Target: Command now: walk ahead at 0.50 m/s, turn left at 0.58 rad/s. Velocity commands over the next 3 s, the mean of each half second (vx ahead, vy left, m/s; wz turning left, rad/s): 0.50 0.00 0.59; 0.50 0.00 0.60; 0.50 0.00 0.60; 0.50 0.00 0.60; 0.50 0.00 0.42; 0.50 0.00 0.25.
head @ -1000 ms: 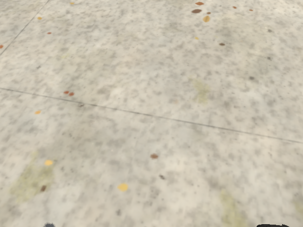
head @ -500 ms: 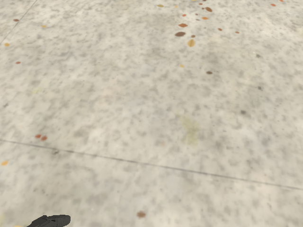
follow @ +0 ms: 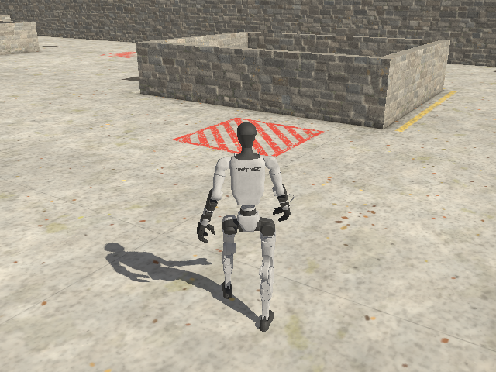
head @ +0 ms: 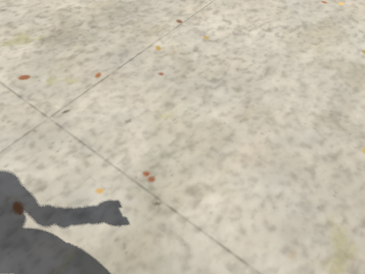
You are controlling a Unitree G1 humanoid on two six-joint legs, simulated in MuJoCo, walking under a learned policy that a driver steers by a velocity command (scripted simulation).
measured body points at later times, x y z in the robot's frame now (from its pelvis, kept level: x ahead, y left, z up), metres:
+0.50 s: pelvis +0.28 +0.05 +0.00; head +0.31 +0.08 +0.45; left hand +0.45 +0.35 -0.08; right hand +0.40 -0.22 -0.10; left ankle +0.18 +0.12 -0.74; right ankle +0.50 -0.05 -0.70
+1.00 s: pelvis +0.53 +0.13 +0.00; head +0.56 +0.16 +0.45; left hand +0.38 +0.39 -0.13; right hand +0.85 +0.05 -0.08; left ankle +0.59 +0.34 -0.70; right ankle +0.50 -0.03 -0.74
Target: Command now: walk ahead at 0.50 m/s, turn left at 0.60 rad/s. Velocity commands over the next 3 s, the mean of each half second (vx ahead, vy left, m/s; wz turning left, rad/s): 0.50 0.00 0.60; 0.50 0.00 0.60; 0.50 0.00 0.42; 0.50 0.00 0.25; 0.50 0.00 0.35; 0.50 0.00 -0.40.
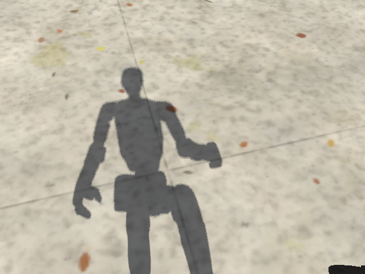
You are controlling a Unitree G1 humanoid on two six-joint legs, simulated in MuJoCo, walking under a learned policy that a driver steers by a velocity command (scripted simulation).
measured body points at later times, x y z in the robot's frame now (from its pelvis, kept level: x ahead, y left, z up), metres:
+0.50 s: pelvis +0.29 +0.05 +0.00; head +0.32 +0.07 +0.45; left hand +0.46 +0.34 -0.08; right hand +0.42 -0.23 -0.10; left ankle +0.18 +0.12 -0.74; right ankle +0.51 -0.05 -0.70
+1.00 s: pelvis +0.55 +0.13 +0.00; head +0.57 +0.16 +0.45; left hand +0.39 +0.38 -0.12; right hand +0.87 +0.06 -0.07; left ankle +0.60 +0.34 -0.70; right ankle +0.51 -0.03 -0.74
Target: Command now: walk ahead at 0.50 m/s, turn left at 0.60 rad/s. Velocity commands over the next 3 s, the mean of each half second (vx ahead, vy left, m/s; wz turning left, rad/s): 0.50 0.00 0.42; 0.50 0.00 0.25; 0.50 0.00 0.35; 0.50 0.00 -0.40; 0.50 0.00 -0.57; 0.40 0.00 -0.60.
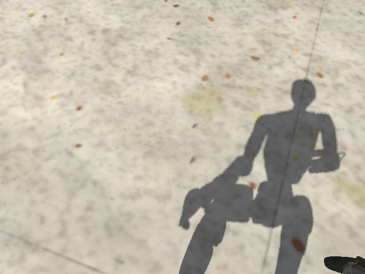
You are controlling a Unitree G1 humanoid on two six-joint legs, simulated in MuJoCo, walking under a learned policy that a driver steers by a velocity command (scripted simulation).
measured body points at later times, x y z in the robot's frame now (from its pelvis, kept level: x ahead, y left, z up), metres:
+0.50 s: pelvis +0.29 +0.05 +0.00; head +0.32 +0.06 +0.45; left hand +0.46 +0.32 -0.09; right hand +0.40 -0.23 -0.10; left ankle +0.18 +0.12 -0.74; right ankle +0.51 -0.07 -0.69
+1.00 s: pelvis +0.59 +0.06 +0.01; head +0.61 +0.08 +0.46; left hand +0.53 +0.34 -0.12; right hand +0.83 -0.12 -0.09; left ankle +0.71 +0.28 -0.68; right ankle +0.53 -0.05 -0.74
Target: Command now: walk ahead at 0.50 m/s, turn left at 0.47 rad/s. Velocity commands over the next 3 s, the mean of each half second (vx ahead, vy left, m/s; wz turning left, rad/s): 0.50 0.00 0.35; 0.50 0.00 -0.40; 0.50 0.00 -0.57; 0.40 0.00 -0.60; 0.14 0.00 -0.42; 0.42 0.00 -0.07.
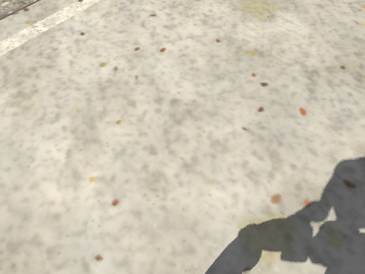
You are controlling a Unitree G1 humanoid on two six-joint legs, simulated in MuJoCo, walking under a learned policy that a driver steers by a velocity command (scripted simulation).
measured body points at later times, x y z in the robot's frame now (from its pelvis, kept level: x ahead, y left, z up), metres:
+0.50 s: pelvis +0.30 +0.05 +0.00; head +0.32 +0.06 +0.45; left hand +0.43 +0.33 -0.10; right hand +0.42 -0.21 -0.10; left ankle +0.22 +0.12 -0.74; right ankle +0.52 -0.09 -0.68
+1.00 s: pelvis +0.60 +0.03 +0.00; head +0.64 +0.02 +0.45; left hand +0.69 +0.31 -0.10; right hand +0.79 -0.23 -0.08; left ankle +0.79 +0.20 -0.69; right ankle +0.56 -0.05 -0.74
